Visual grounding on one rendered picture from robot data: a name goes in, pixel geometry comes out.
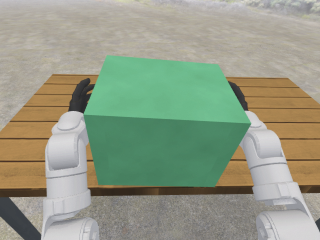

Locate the left robot forearm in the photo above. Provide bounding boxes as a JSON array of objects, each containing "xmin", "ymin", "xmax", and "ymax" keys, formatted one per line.
[{"xmin": 41, "ymin": 111, "xmax": 91, "ymax": 240}]

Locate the right robot forearm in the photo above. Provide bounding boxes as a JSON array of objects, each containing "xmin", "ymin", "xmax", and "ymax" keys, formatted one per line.
[{"xmin": 239, "ymin": 110, "xmax": 320, "ymax": 237}]

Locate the robot right hand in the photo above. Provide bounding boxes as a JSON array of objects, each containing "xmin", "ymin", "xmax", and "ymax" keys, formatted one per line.
[{"xmin": 228, "ymin": 81, "xmax": 249, "ymax": 111}]

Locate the carton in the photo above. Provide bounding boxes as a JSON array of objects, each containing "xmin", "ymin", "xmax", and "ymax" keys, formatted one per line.
[{"xmin": 83, "ymin": 55, "xmax": 252, "ymax": 187}]

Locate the robot left hand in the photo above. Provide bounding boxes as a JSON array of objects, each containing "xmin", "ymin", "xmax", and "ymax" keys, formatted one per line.
[{"xmin": 68, "ymin": 78, "xmax": 95, "ymax": 114}]

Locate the table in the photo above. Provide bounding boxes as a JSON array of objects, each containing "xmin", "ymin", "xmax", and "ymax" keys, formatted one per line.
[{"xmin": 0, "ymin": 74, "xmax": 320, "ymax": 240}]

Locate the robot left upper arm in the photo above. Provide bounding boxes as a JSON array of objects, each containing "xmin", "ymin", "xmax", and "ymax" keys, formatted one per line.
[{"xmin": 43, "ymin": 217, "xmax": 100, "ymax": 240}]

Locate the robot right upper arm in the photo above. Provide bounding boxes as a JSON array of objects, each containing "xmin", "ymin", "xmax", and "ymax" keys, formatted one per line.
[{"xmin": 256, "ymin": 209, "xmax": 320, "ymax": 240}]

